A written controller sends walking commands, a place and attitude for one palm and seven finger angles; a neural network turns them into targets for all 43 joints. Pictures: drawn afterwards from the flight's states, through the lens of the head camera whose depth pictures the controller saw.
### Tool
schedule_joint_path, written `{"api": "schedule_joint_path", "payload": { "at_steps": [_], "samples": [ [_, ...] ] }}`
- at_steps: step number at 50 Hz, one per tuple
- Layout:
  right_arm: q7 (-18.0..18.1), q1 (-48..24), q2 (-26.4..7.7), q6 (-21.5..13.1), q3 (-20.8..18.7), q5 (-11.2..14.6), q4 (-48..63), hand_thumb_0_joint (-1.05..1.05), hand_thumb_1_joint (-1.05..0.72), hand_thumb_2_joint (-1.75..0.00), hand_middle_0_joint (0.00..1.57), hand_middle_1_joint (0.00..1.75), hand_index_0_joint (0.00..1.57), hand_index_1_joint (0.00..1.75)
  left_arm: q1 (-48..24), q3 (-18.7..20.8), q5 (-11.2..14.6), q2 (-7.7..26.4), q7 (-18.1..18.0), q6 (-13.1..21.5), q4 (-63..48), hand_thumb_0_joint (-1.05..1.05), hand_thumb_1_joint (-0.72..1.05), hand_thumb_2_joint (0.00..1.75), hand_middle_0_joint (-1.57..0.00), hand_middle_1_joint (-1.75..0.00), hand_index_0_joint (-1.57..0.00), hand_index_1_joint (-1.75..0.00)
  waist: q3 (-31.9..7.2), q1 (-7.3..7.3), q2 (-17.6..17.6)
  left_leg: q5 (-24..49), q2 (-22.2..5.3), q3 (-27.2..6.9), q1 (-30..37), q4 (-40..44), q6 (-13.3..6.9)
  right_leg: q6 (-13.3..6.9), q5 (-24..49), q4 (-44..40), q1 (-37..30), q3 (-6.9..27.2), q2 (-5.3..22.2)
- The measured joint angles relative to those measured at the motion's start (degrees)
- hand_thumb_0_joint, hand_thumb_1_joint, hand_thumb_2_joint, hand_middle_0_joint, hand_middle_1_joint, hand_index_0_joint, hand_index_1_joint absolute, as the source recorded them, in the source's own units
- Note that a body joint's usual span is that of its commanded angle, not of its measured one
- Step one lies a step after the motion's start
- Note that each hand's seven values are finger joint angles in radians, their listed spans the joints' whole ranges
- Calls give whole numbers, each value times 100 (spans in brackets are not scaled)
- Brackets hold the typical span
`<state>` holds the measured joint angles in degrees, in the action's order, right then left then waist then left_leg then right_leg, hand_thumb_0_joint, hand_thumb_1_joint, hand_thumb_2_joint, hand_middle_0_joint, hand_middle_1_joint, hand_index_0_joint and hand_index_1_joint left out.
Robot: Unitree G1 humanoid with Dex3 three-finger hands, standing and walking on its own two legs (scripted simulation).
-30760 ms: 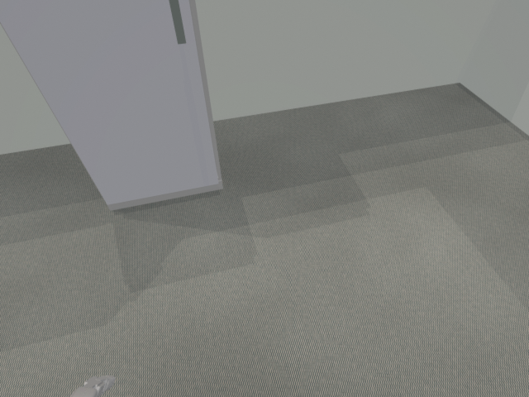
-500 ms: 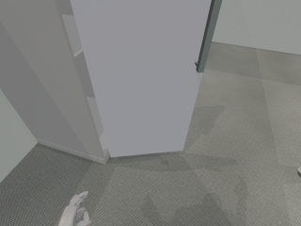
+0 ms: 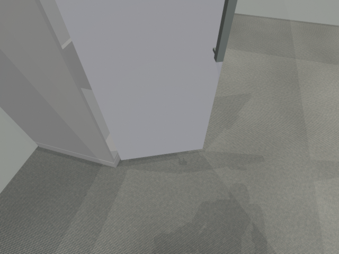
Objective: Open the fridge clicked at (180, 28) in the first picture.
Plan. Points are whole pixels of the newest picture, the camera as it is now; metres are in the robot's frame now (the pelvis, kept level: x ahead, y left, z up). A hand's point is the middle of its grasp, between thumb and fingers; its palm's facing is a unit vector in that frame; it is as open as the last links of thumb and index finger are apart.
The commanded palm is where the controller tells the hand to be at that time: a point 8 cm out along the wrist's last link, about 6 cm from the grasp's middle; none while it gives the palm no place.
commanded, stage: let the arm hang, fingers relaxed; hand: right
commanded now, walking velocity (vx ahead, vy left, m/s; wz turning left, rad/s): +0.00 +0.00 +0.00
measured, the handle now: (225, 9) +0.75 -0.13 +0.20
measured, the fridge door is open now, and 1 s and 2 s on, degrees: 65 65 65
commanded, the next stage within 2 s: look to check the result in 0.58 s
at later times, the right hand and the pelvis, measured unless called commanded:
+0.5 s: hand out of the picture +0.11 -0.22 -0.16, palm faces -0.06 +0.96 -0.27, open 7.4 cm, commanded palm none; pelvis +0.01 -0.01 +0.00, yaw +1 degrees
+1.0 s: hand out of the picture +0.08 -0.25 -0.16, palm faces -0.07 +0.94 -0.33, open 7.4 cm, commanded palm none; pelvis +0.02 +0.00 +0.01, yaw +2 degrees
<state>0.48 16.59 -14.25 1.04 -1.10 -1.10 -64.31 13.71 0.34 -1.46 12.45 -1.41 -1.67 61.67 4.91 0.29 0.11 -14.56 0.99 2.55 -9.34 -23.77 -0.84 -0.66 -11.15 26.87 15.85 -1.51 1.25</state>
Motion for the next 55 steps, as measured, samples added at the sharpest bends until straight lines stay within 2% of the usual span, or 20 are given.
{"api": "schedule_joint_path", "payload": {
  "at_steps": [10,23,30,45,55],
  "samples": [
    [16,-483,-89,-105,20,-4,-176,1,-91,-90,20,30,20,30,-332,24,14,102,20,81,208,0,91,89,-20,-30,-20,-30,-122,-34,-154,57,-95,-127,108,111,75,-70,105,-277,-221,-138,-87],
    [-15,-1151,-62,-220,57,-16,101,1,-91,-90,20,30,20,30,-701,8,-8,222,68,158,202,0,91,89,-20,-30,-20,-30,-280,-137,-56,103,-140,-183,197,238,108,-84,191,-509,-376,-197,-133],
    [-43,-1152,-108,-227,59,-14,90,1,-91,-90,20,30,20,30,-705,7,0,326,76,181,248,0,91,89,-20,-30,-20,-30,-232,-153,-29,134,-139,-206,253,331,106,-80,219,-611,-445,-219,-133],
    [-46,-963,-429,-201,42,7,-131,1,-91,-90,20,30,20,30,-735,15,33,574,79,154,351,0,91,89,-20,-30,-20,-30,-145,-108,-22,208,-97,-212,414,568,75,-44,247,-772,-577,-221,-97],
    [-51,-1019,-477,-222,70,13,-138,1,-90,-90,20,30,20,30,-861,-14,38,639,85,170,319,0,91,89,-20,-30,-20,-30,-203,-91,-11,212,-87,-206,508,667,60,-23,239,-847,-659,-212,-91]
  ]
}}
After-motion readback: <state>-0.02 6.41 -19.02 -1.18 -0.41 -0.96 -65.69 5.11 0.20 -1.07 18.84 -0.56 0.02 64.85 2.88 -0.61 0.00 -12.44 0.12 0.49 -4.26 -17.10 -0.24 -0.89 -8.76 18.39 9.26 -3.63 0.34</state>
